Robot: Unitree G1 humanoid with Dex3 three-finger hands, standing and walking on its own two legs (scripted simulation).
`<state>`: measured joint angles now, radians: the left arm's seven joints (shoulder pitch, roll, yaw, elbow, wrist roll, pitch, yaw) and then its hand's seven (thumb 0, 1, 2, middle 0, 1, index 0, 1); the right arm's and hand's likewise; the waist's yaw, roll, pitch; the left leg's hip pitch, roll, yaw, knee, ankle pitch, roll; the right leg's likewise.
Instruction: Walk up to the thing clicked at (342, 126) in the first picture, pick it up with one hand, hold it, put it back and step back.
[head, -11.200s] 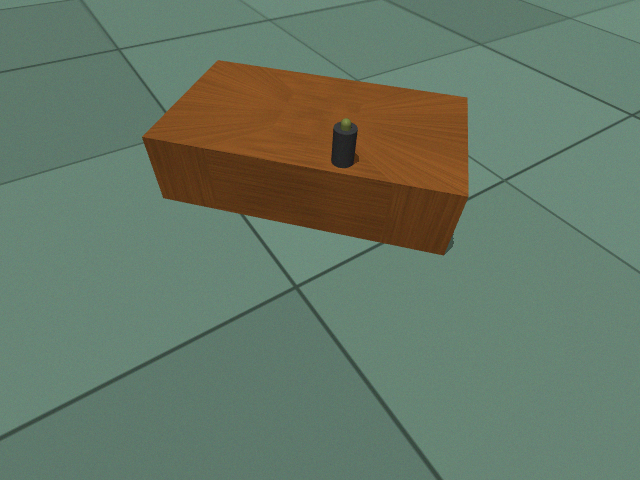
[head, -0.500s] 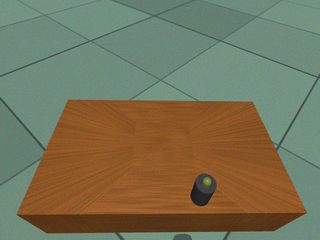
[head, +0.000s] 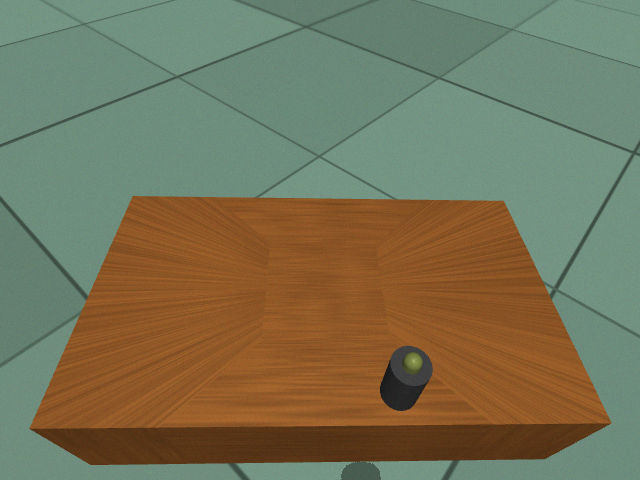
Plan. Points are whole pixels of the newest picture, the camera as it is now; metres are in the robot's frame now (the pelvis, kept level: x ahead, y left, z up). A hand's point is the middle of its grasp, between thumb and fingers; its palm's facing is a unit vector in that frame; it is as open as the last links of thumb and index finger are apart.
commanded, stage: stand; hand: right
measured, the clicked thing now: (406, 376) +0.41 -0.20 -0.36
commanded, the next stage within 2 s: go down in 0.62 s
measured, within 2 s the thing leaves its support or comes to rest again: neither
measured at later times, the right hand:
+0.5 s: hand out of the picture +0.08 -0.25 -0.16, palm faces -0.02 +0.94 -0.34, open 7.4 cm
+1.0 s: hand out of the picture +0.17 -0.26 -0.15, palm faces +0.07 +0.94 -0.33, open 11.8 cm
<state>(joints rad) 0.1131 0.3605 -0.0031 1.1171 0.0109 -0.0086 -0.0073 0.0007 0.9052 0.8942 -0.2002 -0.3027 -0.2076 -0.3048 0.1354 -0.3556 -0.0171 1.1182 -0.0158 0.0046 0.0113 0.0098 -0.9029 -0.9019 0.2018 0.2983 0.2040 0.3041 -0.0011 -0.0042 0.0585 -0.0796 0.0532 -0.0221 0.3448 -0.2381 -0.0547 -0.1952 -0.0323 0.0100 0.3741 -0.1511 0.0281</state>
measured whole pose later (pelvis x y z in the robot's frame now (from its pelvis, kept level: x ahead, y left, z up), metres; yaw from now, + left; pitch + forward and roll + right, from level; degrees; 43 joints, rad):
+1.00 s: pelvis -0.01 +0.00 -0.01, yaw +0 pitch +4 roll +0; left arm 0.21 0.24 0.01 0.78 -0.02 -0.03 0.05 0.00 0.90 0.91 -0.21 -0.32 -0.22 -0.32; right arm -0.06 -0.36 -0.21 1.02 -0.08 0.04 0.05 0.01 -0.40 -0.41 0.09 0.09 0.08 0.09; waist 0.02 0.02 0.02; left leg -0.32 0.04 -0.03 0.56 -0.32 -0.05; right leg -0.42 -0.05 0.02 0.56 -0.22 0.04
